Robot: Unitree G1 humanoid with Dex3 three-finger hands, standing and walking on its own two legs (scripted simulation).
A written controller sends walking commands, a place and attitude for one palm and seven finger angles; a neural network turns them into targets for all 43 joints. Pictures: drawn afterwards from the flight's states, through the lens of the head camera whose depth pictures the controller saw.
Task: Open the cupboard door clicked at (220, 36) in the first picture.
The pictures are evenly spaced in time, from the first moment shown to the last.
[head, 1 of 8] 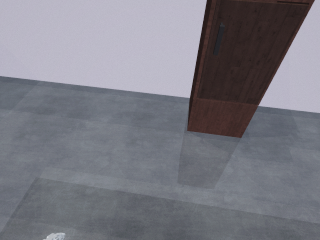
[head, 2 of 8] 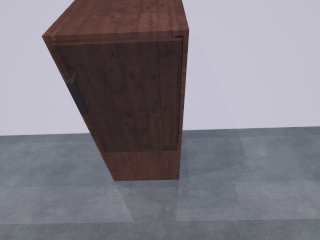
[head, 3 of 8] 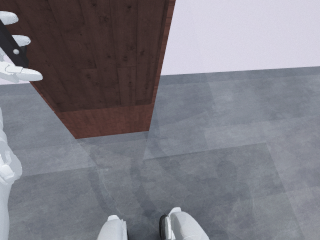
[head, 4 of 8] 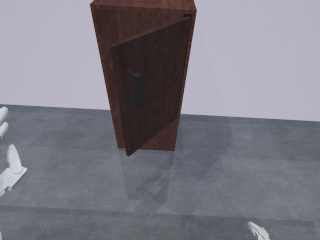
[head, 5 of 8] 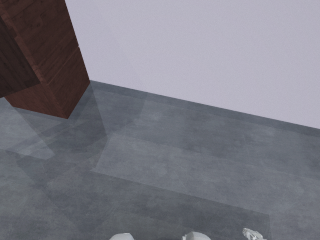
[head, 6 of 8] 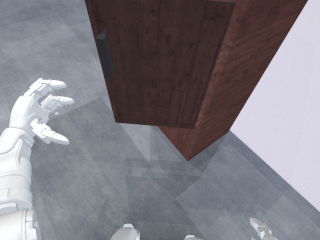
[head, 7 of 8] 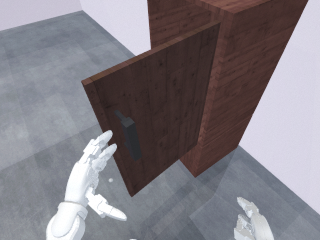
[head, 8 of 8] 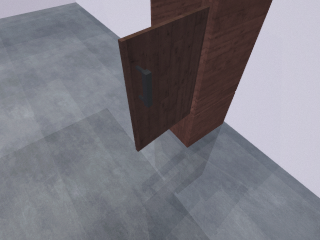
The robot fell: no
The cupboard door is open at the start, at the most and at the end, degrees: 0 97 96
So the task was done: yes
